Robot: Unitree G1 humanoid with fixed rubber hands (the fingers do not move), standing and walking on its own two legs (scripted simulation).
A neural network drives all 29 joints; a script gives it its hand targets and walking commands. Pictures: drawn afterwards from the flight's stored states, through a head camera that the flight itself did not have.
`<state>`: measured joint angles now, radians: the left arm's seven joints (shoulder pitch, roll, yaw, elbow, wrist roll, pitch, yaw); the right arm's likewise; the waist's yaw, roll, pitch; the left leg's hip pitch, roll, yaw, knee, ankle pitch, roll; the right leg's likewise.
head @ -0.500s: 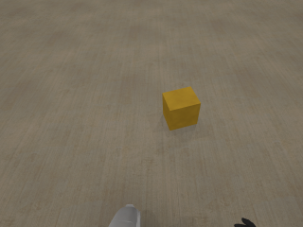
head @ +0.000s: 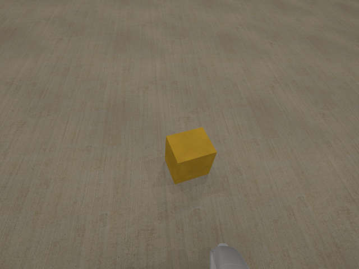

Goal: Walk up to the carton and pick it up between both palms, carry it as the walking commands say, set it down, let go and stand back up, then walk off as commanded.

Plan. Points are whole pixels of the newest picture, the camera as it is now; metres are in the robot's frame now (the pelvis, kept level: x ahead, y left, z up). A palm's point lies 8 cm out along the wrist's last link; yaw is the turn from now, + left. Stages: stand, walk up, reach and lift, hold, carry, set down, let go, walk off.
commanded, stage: walk up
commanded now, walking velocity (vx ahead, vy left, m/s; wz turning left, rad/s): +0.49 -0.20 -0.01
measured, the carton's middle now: (188, 156) +0.81 -0.11 -0.66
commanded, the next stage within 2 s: none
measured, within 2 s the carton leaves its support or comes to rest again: neither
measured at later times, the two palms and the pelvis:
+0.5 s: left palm (112, 248) +0.19 +0.16 -0.12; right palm (296, 225) +0.25 -0.34 -0.16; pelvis +0.21 -0.09 -0.01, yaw +0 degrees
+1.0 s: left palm (110, 185) +0.37 +0.21 -0.16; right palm (276, 200) +0.31 -0.28 -0.12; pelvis +0.33 -0.04 +0.00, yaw +0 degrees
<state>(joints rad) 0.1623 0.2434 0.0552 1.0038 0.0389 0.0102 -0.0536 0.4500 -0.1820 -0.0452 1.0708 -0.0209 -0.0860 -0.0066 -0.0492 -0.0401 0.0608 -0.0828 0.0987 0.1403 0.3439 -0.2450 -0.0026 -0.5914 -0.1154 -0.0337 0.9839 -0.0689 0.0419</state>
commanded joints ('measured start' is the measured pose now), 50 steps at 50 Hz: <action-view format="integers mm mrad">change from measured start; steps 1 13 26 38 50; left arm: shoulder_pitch -74 343 208 296 94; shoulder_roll -2 266 87 -35 3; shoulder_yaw -7 68 21 -14 -3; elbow -62 37 1 31 6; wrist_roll -6 -8 -7 -15 -30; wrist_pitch -5 -83 -88 -48 32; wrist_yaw -15 44 66 59 64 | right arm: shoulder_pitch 54 110 -207 -19 -109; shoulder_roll -145 -17 -72 -277 -143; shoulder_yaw -27 11 -15 -47 -2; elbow -25 -60 -92 -62 -63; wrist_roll -2 8 -4 -14 0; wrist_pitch -11 4 122 29 33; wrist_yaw -6 -9 30 -3 -29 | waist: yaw -7 181 62 -36 21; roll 206 -363 -125 397 253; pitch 69 -342 -12 -57 -86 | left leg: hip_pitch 14 -509 -469 108 -7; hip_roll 222 -44 34 384 192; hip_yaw -130 -77 -99 -513 -67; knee -190 834 610 -127 38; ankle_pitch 271 -387 39 -45 852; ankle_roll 67 11 -46 63 103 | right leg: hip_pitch -59 853 399 25 201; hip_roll -11 -388 -227 80 96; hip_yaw -9 497 92 -91 -31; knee -140 -709 -782 -105 -222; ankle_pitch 59 32 50 -531 -231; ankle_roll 9 -168 -148 -24 3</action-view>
